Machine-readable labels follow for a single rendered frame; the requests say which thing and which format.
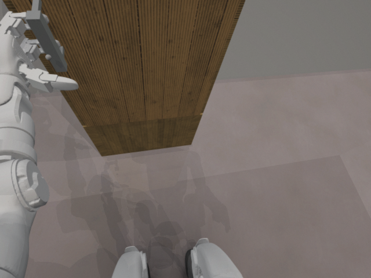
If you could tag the robot shin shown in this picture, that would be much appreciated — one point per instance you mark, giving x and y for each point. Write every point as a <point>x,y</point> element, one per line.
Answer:
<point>200,241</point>
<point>131,248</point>

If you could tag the robot right shin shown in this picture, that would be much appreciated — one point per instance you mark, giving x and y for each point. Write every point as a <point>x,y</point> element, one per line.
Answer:
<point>200,241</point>

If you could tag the left robot upper arm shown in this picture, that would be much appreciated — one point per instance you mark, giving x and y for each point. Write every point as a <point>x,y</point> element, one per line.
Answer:
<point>23,191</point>

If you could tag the handle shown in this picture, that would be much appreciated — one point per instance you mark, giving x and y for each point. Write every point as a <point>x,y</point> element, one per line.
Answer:
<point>41,30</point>

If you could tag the robot left forearm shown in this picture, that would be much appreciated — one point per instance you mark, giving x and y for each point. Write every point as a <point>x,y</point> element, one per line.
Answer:
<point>17,128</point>

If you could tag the robot left shin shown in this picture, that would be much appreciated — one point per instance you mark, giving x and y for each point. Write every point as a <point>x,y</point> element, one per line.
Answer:
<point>131,248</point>

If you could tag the left robot hand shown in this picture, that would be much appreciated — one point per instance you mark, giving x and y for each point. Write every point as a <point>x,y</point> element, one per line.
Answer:
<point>13,55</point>

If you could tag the cupboard door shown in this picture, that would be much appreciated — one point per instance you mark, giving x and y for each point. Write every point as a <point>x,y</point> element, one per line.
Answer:
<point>137,60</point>

